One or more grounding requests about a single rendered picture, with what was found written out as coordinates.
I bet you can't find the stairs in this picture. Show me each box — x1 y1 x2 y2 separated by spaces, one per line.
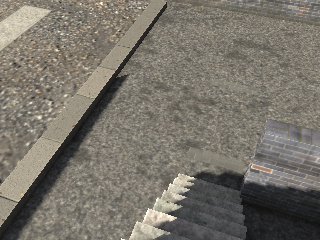
121 173 248 240

